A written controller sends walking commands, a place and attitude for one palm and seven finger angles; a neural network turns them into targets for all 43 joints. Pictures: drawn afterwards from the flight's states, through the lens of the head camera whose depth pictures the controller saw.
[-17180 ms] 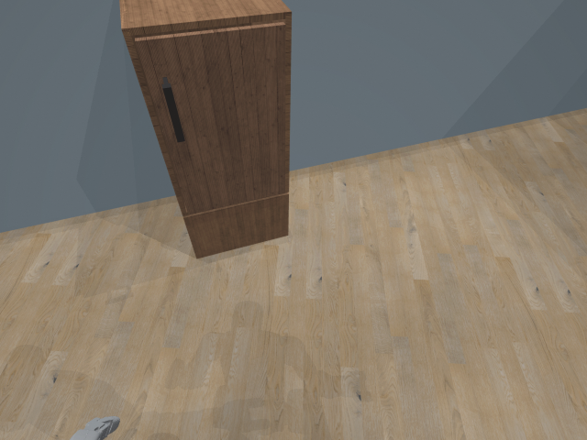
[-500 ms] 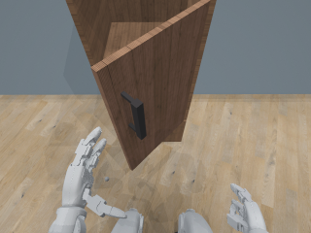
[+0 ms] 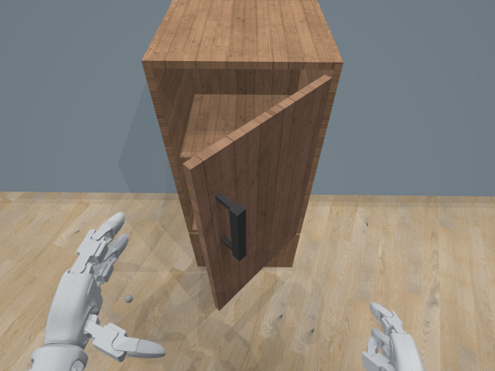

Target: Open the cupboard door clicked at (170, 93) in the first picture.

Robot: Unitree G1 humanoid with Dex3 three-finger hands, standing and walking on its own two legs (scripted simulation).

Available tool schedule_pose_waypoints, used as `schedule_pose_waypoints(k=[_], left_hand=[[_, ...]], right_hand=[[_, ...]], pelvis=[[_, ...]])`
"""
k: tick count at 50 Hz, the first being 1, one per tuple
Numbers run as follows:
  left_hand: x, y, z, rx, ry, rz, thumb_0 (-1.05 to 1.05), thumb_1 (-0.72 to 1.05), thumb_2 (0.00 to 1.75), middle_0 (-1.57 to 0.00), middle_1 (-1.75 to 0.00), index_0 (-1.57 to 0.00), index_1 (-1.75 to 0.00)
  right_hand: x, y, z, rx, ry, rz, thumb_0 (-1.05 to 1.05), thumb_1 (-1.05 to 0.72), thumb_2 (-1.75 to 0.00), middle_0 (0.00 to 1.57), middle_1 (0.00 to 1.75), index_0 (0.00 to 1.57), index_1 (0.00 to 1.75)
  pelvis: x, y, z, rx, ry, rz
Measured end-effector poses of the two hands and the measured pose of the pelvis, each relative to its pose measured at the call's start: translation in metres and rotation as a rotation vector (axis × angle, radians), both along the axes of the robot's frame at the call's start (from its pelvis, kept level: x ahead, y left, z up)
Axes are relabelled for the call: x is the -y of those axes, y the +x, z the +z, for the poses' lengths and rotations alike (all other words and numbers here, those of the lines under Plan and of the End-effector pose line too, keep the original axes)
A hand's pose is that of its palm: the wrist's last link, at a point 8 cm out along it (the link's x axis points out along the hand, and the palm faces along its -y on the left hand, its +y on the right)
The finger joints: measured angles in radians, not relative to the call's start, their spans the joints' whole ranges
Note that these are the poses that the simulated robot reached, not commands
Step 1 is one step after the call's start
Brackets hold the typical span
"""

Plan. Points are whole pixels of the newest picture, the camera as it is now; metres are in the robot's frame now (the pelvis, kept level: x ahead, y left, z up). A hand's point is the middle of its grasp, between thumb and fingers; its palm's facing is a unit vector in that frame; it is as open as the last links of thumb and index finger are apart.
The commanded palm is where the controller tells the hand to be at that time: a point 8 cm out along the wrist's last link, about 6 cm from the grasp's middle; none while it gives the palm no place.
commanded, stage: draw the hand back to the body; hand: left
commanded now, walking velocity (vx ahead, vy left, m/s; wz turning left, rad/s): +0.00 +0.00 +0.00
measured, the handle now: (231, 228) +0.37 +0.07 +0.00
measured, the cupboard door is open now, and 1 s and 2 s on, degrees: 46 46 46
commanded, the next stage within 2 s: step back with the hand held close in 1.00 s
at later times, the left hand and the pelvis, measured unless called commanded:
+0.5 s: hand (31, 257) +0.20 +0.26 +0.18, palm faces +0.38 -0.83 -0.40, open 10.5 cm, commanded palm +0.15 +0.30 +0.20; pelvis +0.01 +0.01 +0.05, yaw -1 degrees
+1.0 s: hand (19, 248) +0.20 +0.25 +0.20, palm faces +0.42 -0.81 -0.41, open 7.4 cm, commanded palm +0.15 +0.29 +0.22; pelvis +0.01 +0.00 +0.06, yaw -1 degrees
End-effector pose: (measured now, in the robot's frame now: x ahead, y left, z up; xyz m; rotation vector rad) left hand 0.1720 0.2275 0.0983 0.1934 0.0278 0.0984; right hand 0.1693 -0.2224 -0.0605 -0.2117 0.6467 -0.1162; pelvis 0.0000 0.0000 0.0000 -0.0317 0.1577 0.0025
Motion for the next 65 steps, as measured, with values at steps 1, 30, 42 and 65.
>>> schedule_pose_waypoints(k=[1,30,42,65], left_hand=[[-0.003,-0.001,0.004,-0.018,0.031,0.018,-0.01,-0.4,0.34,-0.16,-0.3,-0.16,-0.3],[-0.077,-0.012,0.12,0.157,0.29,0.314,0.0,0.56,0.75,-0.2,-0.3,-0.2,-0.3],[-0.072,-0.011,0.124,0.161,0.278,0.326,0.01,0.84,0.88,-0.21,-0.3,-0.21,-0.3],[-0.064,-0.008,0.128,0.152,0.355,0.264,0.01,0.89,0.9,-0.21,-0.3,-0.21,-0.3]], right_hand=[[-0.002,0.001,0.003,0.001,0.002,-0.005,0.01,-0.91,-0.9,0.2,0.29,0.2,0.3],[-0.023,0.019,0.04,0.009,0.003,0.065,0.01,-0.9,-0.9,0.2,0.3,0.2,0.3],[-0.011,0.015,0.037,-0.027,0.009,0.054,0.01,-0.9,-0.9,0.2,0.29,0.2,0.3],[0.013,0.005,0.039,-0.062,-0.018,-0.002,0.01,-0.9,-0.9,0.2,0.3,0.2,0.3]], pelvis=[[-0.001,0.002,0.003,0.009,0.001,0.0],[-0.012,0.012,0.052,0.213,0.012,-0.014],[-0.005,0.01,0.056,0.225,0.017,-0.019],[0.003,-0.002,0.056,0.166,0.009,-0.014]])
